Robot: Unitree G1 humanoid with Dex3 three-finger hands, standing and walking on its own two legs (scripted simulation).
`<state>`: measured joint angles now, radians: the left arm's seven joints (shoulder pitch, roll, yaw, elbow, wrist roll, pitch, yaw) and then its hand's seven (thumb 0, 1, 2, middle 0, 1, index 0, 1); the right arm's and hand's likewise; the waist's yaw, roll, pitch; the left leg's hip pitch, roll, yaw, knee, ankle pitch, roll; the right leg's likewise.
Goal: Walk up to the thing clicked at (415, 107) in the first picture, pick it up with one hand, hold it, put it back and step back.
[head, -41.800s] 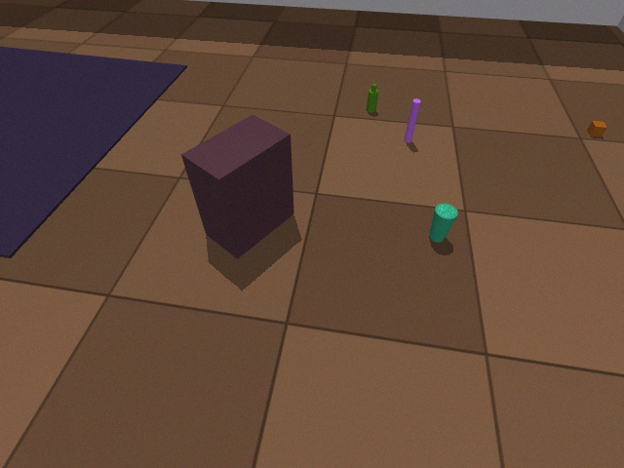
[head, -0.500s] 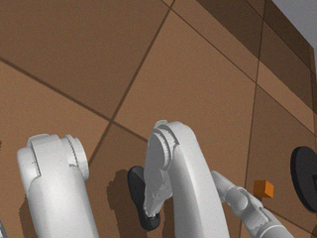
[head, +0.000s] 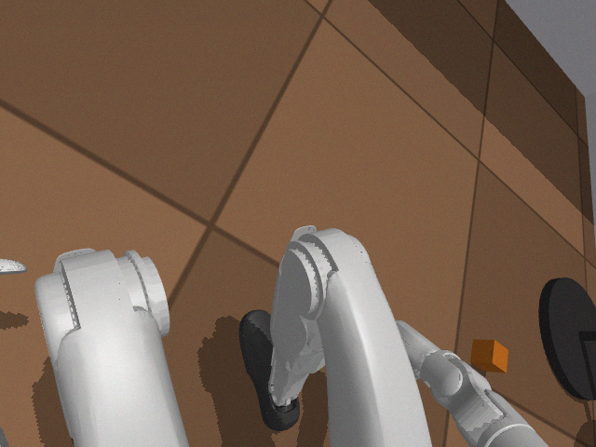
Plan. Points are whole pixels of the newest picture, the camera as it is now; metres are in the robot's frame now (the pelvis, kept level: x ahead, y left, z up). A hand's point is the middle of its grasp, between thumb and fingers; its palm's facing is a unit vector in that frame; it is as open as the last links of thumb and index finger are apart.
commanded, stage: withdraw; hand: left
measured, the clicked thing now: out of the picture +0.37 +0.32 -0.16
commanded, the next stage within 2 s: rise in 0.20 s
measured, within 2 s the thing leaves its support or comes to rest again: neither
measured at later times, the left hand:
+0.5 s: hand out of the picture +0.31 +0.40 -0.04, palm faces +0.41 -0.87 -0.26, open 17.4 cm
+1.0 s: hand out of the picture +0.23 +0.33 +0.16, palm faces +0.39 -0.80 -0.46, open 17.3 cm
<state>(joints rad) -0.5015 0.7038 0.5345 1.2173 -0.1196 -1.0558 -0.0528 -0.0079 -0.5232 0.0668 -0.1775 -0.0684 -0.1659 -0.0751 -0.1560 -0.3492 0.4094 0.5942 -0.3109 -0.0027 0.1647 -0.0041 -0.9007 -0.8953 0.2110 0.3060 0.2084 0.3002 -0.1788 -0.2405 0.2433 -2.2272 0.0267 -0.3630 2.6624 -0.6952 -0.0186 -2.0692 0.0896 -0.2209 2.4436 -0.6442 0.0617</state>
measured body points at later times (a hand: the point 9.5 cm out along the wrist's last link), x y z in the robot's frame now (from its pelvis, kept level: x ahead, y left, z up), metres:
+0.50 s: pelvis +0.01 -0.01 +0.05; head +0.19 +0.12 +0.44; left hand +0.29 +0.44 -0.02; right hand +0.23 -0.23 -0.04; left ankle +0.08 +0.13 -0.25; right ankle +0.13 -0.12 -0.25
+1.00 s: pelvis +0.04 -0.02 +0.25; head +0.19 +0.04 +0.66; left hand +0.21 +0.37 +0.19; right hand +0.28 -0.22 +0.13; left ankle +0.08 +0.13 -0.25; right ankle +0.13 -0.13 -0.25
